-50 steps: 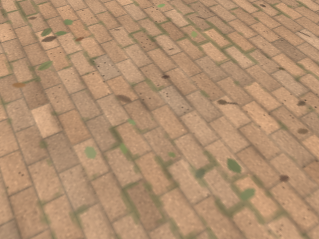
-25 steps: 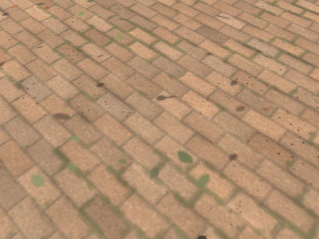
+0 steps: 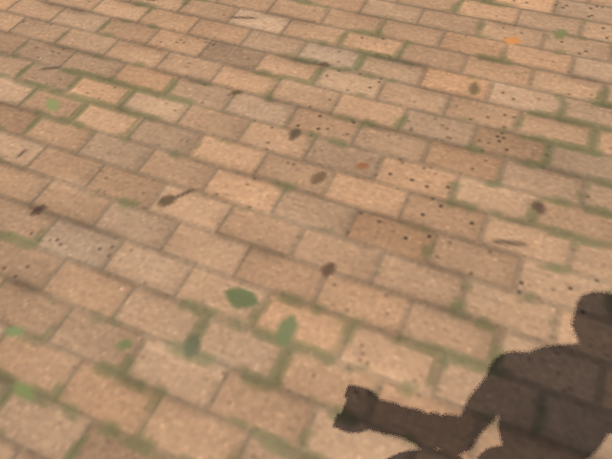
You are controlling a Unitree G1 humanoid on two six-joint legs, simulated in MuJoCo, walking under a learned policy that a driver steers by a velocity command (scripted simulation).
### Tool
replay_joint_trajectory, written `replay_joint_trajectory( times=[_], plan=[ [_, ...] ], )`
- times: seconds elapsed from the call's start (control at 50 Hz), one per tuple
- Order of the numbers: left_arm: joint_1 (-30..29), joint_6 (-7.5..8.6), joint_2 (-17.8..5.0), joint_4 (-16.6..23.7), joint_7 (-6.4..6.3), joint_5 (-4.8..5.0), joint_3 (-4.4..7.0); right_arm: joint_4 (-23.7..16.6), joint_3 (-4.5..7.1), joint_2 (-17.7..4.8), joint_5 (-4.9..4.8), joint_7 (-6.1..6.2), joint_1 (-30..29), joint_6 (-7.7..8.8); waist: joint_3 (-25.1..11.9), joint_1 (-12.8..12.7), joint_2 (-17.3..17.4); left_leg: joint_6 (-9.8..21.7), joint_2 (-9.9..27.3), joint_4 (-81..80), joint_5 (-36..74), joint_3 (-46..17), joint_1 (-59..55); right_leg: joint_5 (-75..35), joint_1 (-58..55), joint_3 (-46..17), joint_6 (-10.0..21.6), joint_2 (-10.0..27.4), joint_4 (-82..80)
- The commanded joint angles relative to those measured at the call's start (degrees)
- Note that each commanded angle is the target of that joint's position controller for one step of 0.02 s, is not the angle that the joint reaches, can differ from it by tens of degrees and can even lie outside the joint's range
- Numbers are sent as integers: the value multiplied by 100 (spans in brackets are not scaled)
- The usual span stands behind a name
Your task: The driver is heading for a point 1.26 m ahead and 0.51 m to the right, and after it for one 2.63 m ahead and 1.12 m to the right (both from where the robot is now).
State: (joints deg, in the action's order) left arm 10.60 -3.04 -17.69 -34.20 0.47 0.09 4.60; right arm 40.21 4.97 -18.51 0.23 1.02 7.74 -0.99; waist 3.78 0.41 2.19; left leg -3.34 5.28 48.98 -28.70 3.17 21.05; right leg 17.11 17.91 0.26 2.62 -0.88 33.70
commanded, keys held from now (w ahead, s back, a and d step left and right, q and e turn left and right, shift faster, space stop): e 0.12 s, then w+e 0.72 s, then w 0.16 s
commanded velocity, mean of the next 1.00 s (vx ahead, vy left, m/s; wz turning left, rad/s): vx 0.32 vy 0.00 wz -0.57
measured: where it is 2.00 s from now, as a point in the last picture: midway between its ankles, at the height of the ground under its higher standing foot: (522, 321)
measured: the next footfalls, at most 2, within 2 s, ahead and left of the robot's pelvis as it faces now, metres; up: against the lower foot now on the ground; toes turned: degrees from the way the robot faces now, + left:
left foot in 0.44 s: +0.14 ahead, +0.11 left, +0.00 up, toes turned -20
right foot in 0.90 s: +0.33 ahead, -0.27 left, +0.00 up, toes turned -34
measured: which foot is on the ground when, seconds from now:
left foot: up 0.00-0.42, down 0.44-0.90, up 0.92-1.00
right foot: down 0.00-0.44, up 0.46-0.88, down 0.90-1.00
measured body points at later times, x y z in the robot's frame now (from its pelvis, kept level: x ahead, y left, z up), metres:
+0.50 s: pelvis +0.07 +0.01 +0.01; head +0.08 +0.01 +0.46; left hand +0.26 +0.25 -0.10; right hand +0.15 -0.31 -0.07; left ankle +0.11 +0.12 -0.73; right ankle +0.01 -0.10 -0.70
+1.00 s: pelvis +0.27 -0.14 -0.01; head +0.31 -0.17 +0.44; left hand +0.58 -0.04 -0.09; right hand +0.14 -0.40 -0.13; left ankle +0.19 +0.08 -0.63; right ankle +0.30 -0.25 -0.73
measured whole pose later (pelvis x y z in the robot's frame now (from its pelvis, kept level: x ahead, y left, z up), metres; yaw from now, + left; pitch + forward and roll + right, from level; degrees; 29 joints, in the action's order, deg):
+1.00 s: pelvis +0.27 -0.14 -0.01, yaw -34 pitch +2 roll +0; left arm 6.7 2.5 -17.1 -34.1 2.4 1.1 3.0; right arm 46.0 2.1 -17.7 -1.7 0.1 20.2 4.5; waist 4.7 2.8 -0.1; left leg 0.1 3.9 65.9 -26.7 0.3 13.0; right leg 10.8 26.3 2.1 4.9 -3.4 35.3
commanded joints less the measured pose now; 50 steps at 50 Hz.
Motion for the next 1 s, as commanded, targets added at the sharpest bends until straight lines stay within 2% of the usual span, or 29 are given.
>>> replay_joint_trajectory(
  times=[0.02,0.04,0.06,0.12,0.14,0.18,0.22,0.34,0.4,0.42,0.44,0.46,0.48,0.5,0.52,0.54,0.58,0.66,0.74,0.8,0.82,0.86,0.88,0.9,0.92,0.94,0.96,0.98,1.0],
  plan=[
    [315,314,-1168,315,-31,-96,300,-638,144,-626,-32,78,-501,88,-808,-276,-1083,33,-266,1993,-403,-689,1750,-2908,-1472,-2332,1415,1807,-1403],
    [81,312,-1024,320,-69,10,261,-523,171,-640,6,117,-394,78,-740,-169,-830,34,-208,1802,25,-732,1752,-2507,-1437,-2091,1133,1531,-1389],
    [-102,288,-945,335,-108,84,211,-504,187,-671,42,135,-331,66,-689,-85,-904,-12,-224,1699,348,-736,1660,-2589,-1321,-1969,1031,1398,-1388],
    [-125,248,-904,347,-189,22,160,-410,158,-532,-3,86,-128,79,-901,-6,-948,-135,-429,1571,844,-681,1311,-2815,-1243,-1836,1048,1193,-1389],
    [-16,249,-897,308,-203,45,161,-397,141,-499,-14,71,-103,85,-974,-35,-908,-141,-443,1226,974,-665,1309,-2064,-1314,-1873,1040,1111,-1483],
    [207,264,-917,244,-214,95,167,-456,115,-465,-48,27,-313,127,-823,-203,-1001,-121,-476,463,1134,-678,1389,146,-1324,-2245,1060,1043,-1819],
    [242,295,-989,212,-214,77,177,-530,112,-490,-83,-28,-524,218,-547,-275,-1190,-76,-518,-183,1133,-746,1356,1039,-1189,-2606,1085,1076,-2017],
    [332,352,-1097,122,-144,108,192,-553,92,-452,-147,-185,-597,560,-384,-319,-1099,131,-700,-1425,908,-746,450,1337,-700,-3031,1112,937,-1890],
    [149,319,-972,145,-122,129,139,-422,124,-435,-198,-202,-121,681,-366,35,-983,290,-734,-2307,1509,-640,-737,1491,-77,-3120,919,667,-1624],
    [109,317,-831,165,-128,121,96,-330,155,-462,-185,-181,167,704,-420,209,-860,364,-652,-2613,1738,-627,-1391,1574,292,-2985,750,467,-1328],
    [67,342,-524,198,-132,100,7,-221,216,-638,-137,-134,722,718,-643,444,-551,546,-81,-2716,1522,-1117,-2371,1842,1019,-2613,457,166,-464],
    [189,376,-92,351,-125,145,-117,-161,279,-1086,39,-94,1224,701,-932,438,599,1098,1097,-3292,-147,-2825,-3118,1913,2027,-1470,69,-539,1234],
    [22,441,-495,530,-145,212,-29,-70,338,-1246,94,-151,1286,703,-441,394,994,1603,1806,-3788,-1352,-4239,-2711,1758,2916,-1224,-43,-296,2206],
    [53,450,-807,435,-139,194,66,-150,241,-921,3,-127,965,695,-17,263,776,1586,1720,-3836,-1477,-3916,-2445,1312,3197,-1141,-119,53,2711],
    [165,434,-857,293,-122,150,105,-202,160,-664,-51,-86,780,675,127,198,658,1412,1410,-3843,-1069,-3350,-2340,923,3207,-1025,-201,135,2929],
    [214,434,-813,239,-103,114,118,-228,112,-559,-52,-56,696,655,103,164,579,1276,1220,-3857,-560,-2859,-2299,576,3194,-939,-255,214,3039],
    [30,475,-592,266,-25,122,73,-186,61,-502,10,-8,750,660,164,233,507,1165,968,-4005,661,-1953,-2050,-126,3087,-800,-333,372,3175],
    [-230,507,-330,362,38,132,-12,-30,42,-531,58,-10,970,681,114,321,346,1242,814,-4073,2147,-879,-1993,-917,3065,-593,-504,468,2773],
    [-789,561,-119,497,183,115,-124,120,60,-727,-14,-17,1056,618,265,484,271,1166,742,-4097,2839,-84,-1870,-1639,2490,-128,-472,508,1329],
    [-1156,586,-74,625,317,148,-163,294,93,-898,-122,-24,1280,563,391,531,216,1117,933,-4042,3319,177,-2145,-1520,2155,163,-236,440,575],
    [-1169,588,-135,653,348,157,-140,327,107,-955,-147,-27,1284,536,341,459,241,1073,987,-3885,3963,285,-2300,-1368,1975,258,-114,354,397],
    [-860,563,-372,635,356,115,-19,380,144,-1122,-184,-3,1339,471,-100,140,430,986,1042,-3042,6382,510,-2558,-833,1120,534,188,-56,246],
    [-221,541,-598,502,333,121,108,410,142,-1168,-191,11,1366,431,-531,-274,458,922,1019,-2178,7199,607,-2482,-762,194,586,395,-275,91],
    [737,503,-849,253,250,148,271,395,92,-1098,-202,29,1346,426,-1025,-822,305,775,874,-1016,7086,755,-1856,-1175,-1291,489,625,-399,-279],
    [1601,416,-1215,48,116,162,378,256,-77,-687,-18,21,1508,485,-1677,-1038,-450,597,610,729,4089,688,-302,-1192,-3223,-889,903,553,-134],
    [1375,491,-1702,105,110,149,376,16,-312,-52,43,-79,2164,621,-2637,-291,-1709,344,-466,2589,-517,-28,1576,238,-4531,-4328,1971,2111,-884],
    [1486,562,-1102,156,134,102,252,38,-143,-774,-189,-118,1385,748,-2704,-835,-894,380,-352,3032,-268,-875,1944,517,-4280,-4504,1820,2118,-1478],
    [1214,628,-955,46,151,67,176,-206,-108,-863,-349,-131,811,805,-1696,-782,-830,455,-148,2936,216,-771,2295,-10,-3502,-3526,1555,1918,-1590],
    [841,668,-858,22,146,89,136,-207,-151,-745,-273,-88,685,841,-1157,-525,-377,481,118,2501,705,-736,2123,-692,-2601,-2825,1382,1669,-1640]
  ],
)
